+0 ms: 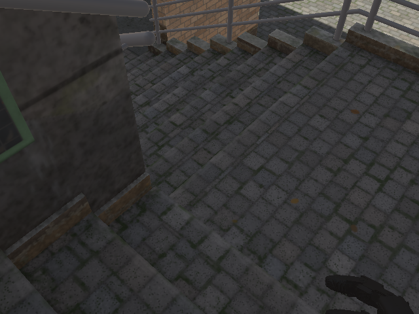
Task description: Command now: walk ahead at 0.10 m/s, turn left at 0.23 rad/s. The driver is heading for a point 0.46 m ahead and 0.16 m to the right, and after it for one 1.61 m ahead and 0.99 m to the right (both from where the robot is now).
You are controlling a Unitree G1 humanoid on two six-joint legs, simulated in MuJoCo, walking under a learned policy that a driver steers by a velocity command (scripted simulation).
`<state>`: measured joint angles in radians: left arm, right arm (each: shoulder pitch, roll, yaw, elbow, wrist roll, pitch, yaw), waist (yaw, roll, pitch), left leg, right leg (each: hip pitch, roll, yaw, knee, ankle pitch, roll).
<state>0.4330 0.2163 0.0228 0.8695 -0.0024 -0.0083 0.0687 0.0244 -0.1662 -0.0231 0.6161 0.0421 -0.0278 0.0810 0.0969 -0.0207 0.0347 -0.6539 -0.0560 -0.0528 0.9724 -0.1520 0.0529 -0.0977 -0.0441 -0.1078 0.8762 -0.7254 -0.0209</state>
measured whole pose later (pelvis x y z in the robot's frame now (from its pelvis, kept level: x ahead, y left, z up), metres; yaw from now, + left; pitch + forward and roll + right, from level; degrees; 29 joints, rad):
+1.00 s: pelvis +0.21 -0.01 -0.11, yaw -35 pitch +0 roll +1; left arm 0.19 0.27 0.04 0.49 -0.04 0.12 0.04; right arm 0.02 -0.27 -0.07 0.62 0.01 -0.01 0.02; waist 0.03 0.01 -0.01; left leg -0.31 -0.10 -0.15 0.57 -0.27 -0.01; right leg -0.30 0.31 0.57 0.62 -0.27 -0.03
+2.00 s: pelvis +0.54 -0.49 -0.33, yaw -45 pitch +3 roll -3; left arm 0.58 0.17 0.02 0.95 -0.03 -0.11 0.03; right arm 0.03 -0.27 -0.04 0.69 0.00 -0.11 0.05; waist 0.08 0.07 -0.03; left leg -0.77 0.09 -0.06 0.65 0.45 0.06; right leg -0.08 0.10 -0.02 0.75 -0.72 -0.05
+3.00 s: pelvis +1.34 -1.04 -0.48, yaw -5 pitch -1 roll -2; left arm 0.35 0.28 0.04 0.83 0.00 -0.11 0.01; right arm 0.10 -0.31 -0.06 0.59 0.02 -0.03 0.05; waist 0.02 0.00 0.09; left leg -0.57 -0.08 0.10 0.78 -0.24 0.19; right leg -0.02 -0.03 -0.06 1.19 -0.38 0.02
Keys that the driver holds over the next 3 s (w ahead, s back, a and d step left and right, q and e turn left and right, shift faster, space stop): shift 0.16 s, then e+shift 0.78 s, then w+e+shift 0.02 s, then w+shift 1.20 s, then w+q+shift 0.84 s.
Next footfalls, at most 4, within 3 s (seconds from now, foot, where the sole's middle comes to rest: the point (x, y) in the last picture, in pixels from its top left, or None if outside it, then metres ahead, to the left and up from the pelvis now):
0.34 right None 0.24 -0.12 -0.88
1.02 left None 0.32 0.05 -0.88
1.68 right None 0.36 -0.45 -1.04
2.14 left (381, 278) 0.84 -0.65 -1.21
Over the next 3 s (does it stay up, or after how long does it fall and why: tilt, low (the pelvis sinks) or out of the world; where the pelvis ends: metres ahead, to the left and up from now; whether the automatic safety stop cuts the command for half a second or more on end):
stays up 1.34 -1.04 -0.48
